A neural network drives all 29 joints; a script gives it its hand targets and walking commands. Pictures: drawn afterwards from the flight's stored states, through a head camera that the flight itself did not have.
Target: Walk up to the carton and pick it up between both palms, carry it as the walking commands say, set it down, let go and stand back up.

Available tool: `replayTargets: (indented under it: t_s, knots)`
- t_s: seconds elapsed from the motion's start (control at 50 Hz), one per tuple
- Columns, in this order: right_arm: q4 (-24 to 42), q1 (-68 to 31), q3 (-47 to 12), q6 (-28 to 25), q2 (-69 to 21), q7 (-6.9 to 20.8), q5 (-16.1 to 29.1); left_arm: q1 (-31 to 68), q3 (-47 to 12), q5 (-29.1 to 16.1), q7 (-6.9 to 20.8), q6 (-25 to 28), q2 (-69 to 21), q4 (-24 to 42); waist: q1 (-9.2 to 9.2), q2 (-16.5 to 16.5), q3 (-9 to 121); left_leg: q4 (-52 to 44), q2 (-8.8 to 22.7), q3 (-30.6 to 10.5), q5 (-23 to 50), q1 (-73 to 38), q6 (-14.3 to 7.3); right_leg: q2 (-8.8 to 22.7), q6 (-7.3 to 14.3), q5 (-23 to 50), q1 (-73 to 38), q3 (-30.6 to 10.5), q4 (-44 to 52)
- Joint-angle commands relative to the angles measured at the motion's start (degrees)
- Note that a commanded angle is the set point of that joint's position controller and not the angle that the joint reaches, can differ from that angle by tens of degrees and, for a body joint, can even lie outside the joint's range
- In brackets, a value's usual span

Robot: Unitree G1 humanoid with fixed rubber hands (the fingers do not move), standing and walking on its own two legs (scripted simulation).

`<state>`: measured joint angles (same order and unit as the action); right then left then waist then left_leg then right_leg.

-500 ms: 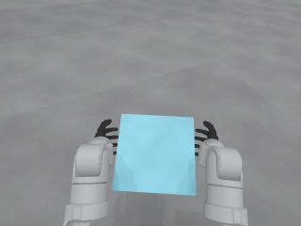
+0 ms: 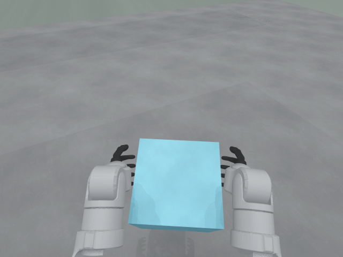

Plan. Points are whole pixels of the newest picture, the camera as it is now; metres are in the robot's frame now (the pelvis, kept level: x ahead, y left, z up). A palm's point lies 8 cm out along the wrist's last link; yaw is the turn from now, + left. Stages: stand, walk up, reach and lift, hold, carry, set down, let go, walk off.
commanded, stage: carry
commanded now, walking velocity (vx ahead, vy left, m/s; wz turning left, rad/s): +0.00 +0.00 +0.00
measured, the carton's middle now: (176, 188) +0.32 -0.02 -0.02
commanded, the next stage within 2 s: none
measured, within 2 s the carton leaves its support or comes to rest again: neither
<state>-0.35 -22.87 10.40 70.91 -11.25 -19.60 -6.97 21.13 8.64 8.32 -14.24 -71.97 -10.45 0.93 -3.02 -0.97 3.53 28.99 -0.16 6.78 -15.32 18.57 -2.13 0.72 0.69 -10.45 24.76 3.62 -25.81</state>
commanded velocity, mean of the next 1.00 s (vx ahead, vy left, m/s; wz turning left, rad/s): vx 0.00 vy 0.00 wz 0.00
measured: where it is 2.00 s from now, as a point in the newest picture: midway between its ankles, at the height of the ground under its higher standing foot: outside the picture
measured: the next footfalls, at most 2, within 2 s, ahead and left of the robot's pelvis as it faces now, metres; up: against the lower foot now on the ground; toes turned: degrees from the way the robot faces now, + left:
left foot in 0.24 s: +0.06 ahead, +0.09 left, +0.00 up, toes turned +5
right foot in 0.46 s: -0.01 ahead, -0.10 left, +0.00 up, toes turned -9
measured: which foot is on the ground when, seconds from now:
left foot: down 0.00-0.14, up 0.16-0.22, down 0.24-1.00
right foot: down 0.00-0.26, up 0.28-0.44, down 0.46-1.00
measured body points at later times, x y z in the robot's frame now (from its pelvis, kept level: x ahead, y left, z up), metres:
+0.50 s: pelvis -0.05 +0.02 -0.01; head -0.09 +0.00 +0.44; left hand +0.26 +0.15 +0.06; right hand +0.26 -0.13 +0.05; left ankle +0.02 +0.09 -0.73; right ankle -0.06 -0.08 -0.74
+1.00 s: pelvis -0.08 +0.02 +0.00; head -0.11 +0.03 +0.45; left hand +0.21 +0.16 +0.04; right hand +0.21 -0.12 +0.04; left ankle +0.02 +0.09 -0.73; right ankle -0.05 -0.08 -0.73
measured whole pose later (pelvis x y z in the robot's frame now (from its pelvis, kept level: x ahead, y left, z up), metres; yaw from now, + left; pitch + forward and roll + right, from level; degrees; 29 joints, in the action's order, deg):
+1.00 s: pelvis -0.08 +0.02 +0.00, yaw -2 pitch -1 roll -1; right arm -7.4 -15.2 7.4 54.8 -8.7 -6.7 -11.5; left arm 13.6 6.6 10.8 -7.3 -56.0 -8.4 -4.0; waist 0.8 0.4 4.3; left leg 27.3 0.3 7.4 -5.8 21.2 -4.4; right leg -1.5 1.8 -13.1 16.0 3.8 -29.7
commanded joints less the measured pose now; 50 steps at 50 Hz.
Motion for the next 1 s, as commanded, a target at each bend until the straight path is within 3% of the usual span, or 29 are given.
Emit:
replayTargets:
  t_s: [0.0,0.04,0.06,0.08,0.1,0.12,0.14,0.18,0.2,0.22,0.24,0.26,0.28,0.3,0.34,0.36,0.4,0.42,0.44,0.46,0.48,0.5,0.54,0.56,0.62,0.7,0.78,0.9,0.98]
  knots:
    - [2.48,-34.36,-37.13,-1.43,-61.45,30.77,28.39,37.43,-35.89,-25.83,22.07,3.53,-60.18,7.02,4.11,-0.56,22.3,-3.23,6.78,-7.58,-9.43,0.63,-0.71,4.02,0.85,-4.82,-15.47,-6.21,-0.48]
    - [-2.41,-31.71,-34.84,-1.23,-61.03,30.45,25.39,36.74,-34.92,-25.14,22.84,3.29,-58.78,3.32,3.69,1.72,17.11,-4.7,4.25,-7.45,-26.13,8.96,-0.37,5.79,1.99,-24.74,-10.88,-12.21,3.54]
    - [-4.73,-30.2,-33.62,-1.25,-61.26,30.27,24.15,36.82,-34.71,-24.93,23.26,3.25,-58.44,2.31,3.44,0.88,14.47,-2.55,3.11,-6.42,-30.72,8.17,-0.51,6.86,2.24,-32.66,-5.18,-14.03,7.0]
    - [-5.43,-29.17,-33.12,-1.37,-62.08,30.26,23.59,37.99,-35.13,-25.02,23.61,3.24,-58.38,2.36,2.71,-4.03,12.35,2.28,1.05,-3.84,-29.95,1.85,-0.8,7.89,1.29,-35.81,2.84,-14.64,14.23]
    - [-4.82,-29.99,-32.6,-1.73,-62.57,30.22,23.24,39.46,-35.25,-25.35,23.82,3.4,-58.3,2.34,2.13,-10.54,12.64,9.48,-2.24,1.06,-22.15,-6.74,-0.72,9.2,-0.05,-36.99,8.64,-14.33,21.29]
    - [-8.02,-30.3,-29.1,-3.23,-60.91,30.0,20.51,39.18,-32.18,-23.28,23.97,4.65,-56.89,-2.15,1.91,-13.97,14.24,14.66,-3.57,3.54,-13.27,-11.56,-0.48,9.97,-0.64,-35.17,9.69,-12.85,23.26]
    - [-12.49,-29.52,-25.2,-5.86,-59.03,29.75,17.34,37.56,-28.0,-20.17,24.05,7.0,-55.38,-7.71,1.88,-11.98,15.16,14.05,-2.44,2.52,-6.98,-11.07,-0.72,8.97,-0.33,-29.87,6.51,-9.94,19.79]
    - [-1.2,-31.48,-32.2,-6.77,-61.04,29.58,23.0,37.51,-34.44,-25.01,23.87,7.68,-59.37,2.59,1.88,-5.74,18.63,7.06,-0.87,-0.37,-2.24,-11.28,-1.25,6.06,-0.4,-21.73,0.33,-5.99,11.57]
    - [4.43,-33.36,-35.08,-6.01,-61.37,29.57,25.84,39.69,-37.71,-27.82,23.57,6.92,-60.81,8.4,1.79,-1.09,20.05,-0.65,1.7,-5.35,-6.25,-11.33,-2.06,4.65,-0.94,-21.01,-1.76,-5.23,6.57]
    - [4.89,-33.63,-34.66,-5.45,-60.71,29.49,26.22,41.25,-37.63,-28.18,23.04,6.33,-60.8,9.83,1.9,8.0,21.16,-10.33,9.13,-17.21,-16.94,-9.34,-3.88,1.78,-1.82,-15.29,-2.78,-3.08,-2.55]
    - [6.33,-33.82,-35.49,-4.73,-60.56,29.48,27.1,41.07,-38.12,-28.39,22.32,5.63,-60.9,11.56,2.9,13.18,19.97,-15.91,14.94,-25.71,-24.21,-4.72,-5.35,0.14,-1.24,-8.49,-2.51,-2.42,-11.27]
    - [1.4,-32.29,-33.95,-4.34,-59.39,29.65,25.39,36.88,-35.4,-25.99,21.96,5.44,-59.98,5.54,3.85,14.09,18.59,-18.77,17.21,-24.46,-28.13,1.52,-6.86,-0.77,-1.18,-5.04,-4.59,-1.83,-19.16]
    - [-2.15,-30.63,-32.86,-4.63,-58.65,29.88,23.83,34.62,-33.8,-24.07,21.94,6.01,-58.83,2.35,3.9,14.34,17.8,-20.96,16.64,-20.56,-31.53,8.85,-6.84,-1.78,-0.89,-4.32,-8.56,-1.29,-28.97]
    - [1.06,-30.96,-35.19,-4.24,-59.37,30.09,25.62,35.49,-35.91,-25.44,21.97,5.77,-59.22,6.01,4.08,14.18,17.29,-21.81,15.5,-17.23,-28.91,11.02,-5.93,-3.0,-0.77,-4.2,-9.41,-1.01,-34.72]
    - [-0.03,-29.33,-34.8,-3.65,-60.33,30.4,24.41,37.49,-36.6,-26.15,22.43,4.96,-59.83,5.53,4.12,8.23,14.89,-19.25,13.25,-13.42,-17.92,7.11,-4.59,-1.56,0.24,-6.82,-6.57,-2.11,-30.37]
    - [-2.39,-28.6,-33.29,-4.25,-60.21,30.38,22.57,37.79,-35.5,-25.69,22.77,5.48,-59.83,3.1,3.89,4.02,13.51,-16.24,13.0,-13.07,-12.78,3.01,-4.84,-0.31,0.93,-9.18,-4.36,-2.6,-22.39]
    - [-12.72,-25.68,-25.24,-8.45,-56.78,30.28,15.71,34.08,-28.84,-20.32,23.44,9.75,-56.93,-7.57,4.02,1.76,13.46,-10.72,13.51,-12.02,-4.89,-4.2,-5.13,0.53,1.33,-10.73,-6.27,-2.33,-1.14]
    - [-13.17,-25.66,-23.83,-10.4,-55.48,30.12,14.61,33.88,-28.01,-19.58,23.74,11.68,-56.34,-7.97,3.93,1.08,15.51,-7.1,12.86,-11.29,-0.31,-6.96,-4.0,2.36,1.41,-7.46,-10.43,-3.96,7.86]
    - [-9.58,-26.15,-26.11,-11.42,-56.08,29.78,15.84,34.22,-30.04,-20.84,24.04,12.65,-57.37,-4.89,3.42,-1.33,17.78,-2.23,11.16,-10.66,7.45,-7.4,-2.89,5.88,1.32,-4.16,-13.99,-8.03,8.7]
    - [-6.5,-25.78,-28.71,-11.8,-56.86,29.31,16.96,33.37,-31.65,-22.15,24.3,13.02,-58.12,-2.9,2.83,-5.41,18.35,0.99,9.07,-9.78,9.47,-3.48,-1.62,10.59,2.14,7.94,-16.98,-13.2,5.74]
    - [-3.95,-25.63,-31.85,-11.7,-57.91,28.85,18.4,32.62,-33.38,-23.33,24.37,12.99,-58.44,-0.72,2.69,-7.44,18.04,2.08,7.58,-8.9,8.18,2.64,-0.85,13.21,2.94,19.24,-21.42,-14.9,3.52]
    - [-4.75,-28.56,-30.62,-12.68,-56.34,28.73,17.03,33.26,-30.54,-20.71,24.01,13.99,-56.82,-3.26,2.76,-8.88,18.59,-2.51,7.14,-7.43,12.69,0.61,0.14,11.12,4.3,23.36,-19.34,-9.97,-0.76]
    - [-6.05,-26.04,-29.68,-14.41,-55.36,28.98,15.39,28.82,-30.19,-18.01,23.09,15.89,-56.21,-4.22,3.12,-3.77,21.57,-2.55,8.13,-7.66,19.68,-10.31,-0.75,7.17,2.82,14.36,-12.62,-7.4,-0.68]
    - [7.6,-28.46,-37.97,-13.05,-57.84,29.05,21.69,32.41,-38.81,-23.85,22.66,14.54,-59.23,10.35,3.38,-0.87,22.24,-2.08,8.26,-7.75,17.85,-11.31,-0.89,6.54,2.35,10.73,-12.1,-6.85,0.07]
    - [4.5,-25.55,-36.67,-12.01,-56.38,29.07,20.74,30.34,-36.98,-21.88,22.02,13.39,-56.73,8.05,3.38,2.28,23.08,-3.61,7.93,-8.31,11.45,-9.71,-1.27,6.22,3.67,2.41,-12.19,-7.24,0.56]
    - [0.93,-20.94,-35.84,-11.48,-55.3,29.35,19.83,25.84,-36.31,-19.87,21.49,13.1,-54.47,5.81,3.35,3.39,20.76,-6.0,8.22,-9.36,4.25,-7.55,-1.09,5.39,3.94,-3.68,-11.19,-7.44,1.93]
    - [-7.46,-18.67,-30.11,-15.78,-53.26,29.81,14.9,22.34,-31.13,-14.63,22.18,17.36,-51.51,-2.25,3.38,3.11,16.38,-8.58,9.16,-10.45,0.35,-5.94,-0.91,4.41,3.25,-5.79,-9.67,-6.55,2.27]
    - [-0.35,-23.39,-33.13,-18.8,-53.58,28.86,16.66,27.71,-33.91,-17.64,22.12,19.91,-51.39,3.71,3.43,2.66,13.38,-10.67,9.04,-11.16,-6.17,-4.48,-0.86,3.53,2.59,-10.65,-7.06,-6.78,3.4]
    - [-0.04,-20.38,-34.08,-18.66,-52.75,28.17,16.05,25.5,-35.11,-18.33,21.9,19.58,-50.59,3.37,3.31,2.6,15.51,-10.83,8.84,-11.1,-7.42,-5.76,-0.94,3.24,2.9,-11.7,-6.9,-6.86,3.07]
